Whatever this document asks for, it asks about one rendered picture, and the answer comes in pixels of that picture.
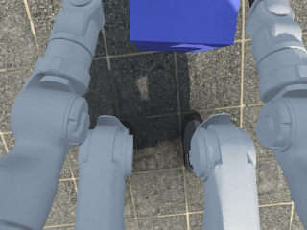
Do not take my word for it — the carton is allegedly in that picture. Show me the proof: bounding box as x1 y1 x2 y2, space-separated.
130 0 240 53

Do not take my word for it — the left robot upper arm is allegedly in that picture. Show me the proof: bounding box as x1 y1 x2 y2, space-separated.
0 86 90 230

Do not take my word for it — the robot left forearm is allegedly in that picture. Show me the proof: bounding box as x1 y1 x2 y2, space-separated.
10 0 106 135

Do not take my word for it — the robot right forearm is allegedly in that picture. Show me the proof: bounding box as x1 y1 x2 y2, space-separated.
245 0 307 103

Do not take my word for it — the right robot upper arm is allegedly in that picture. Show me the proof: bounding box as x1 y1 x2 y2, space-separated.
254 97 307 230

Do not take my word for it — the right robot thigh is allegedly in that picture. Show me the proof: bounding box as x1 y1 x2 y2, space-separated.
192 124 260 230

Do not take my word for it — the left robot foot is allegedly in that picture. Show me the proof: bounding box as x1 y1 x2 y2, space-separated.
120 120 134 147

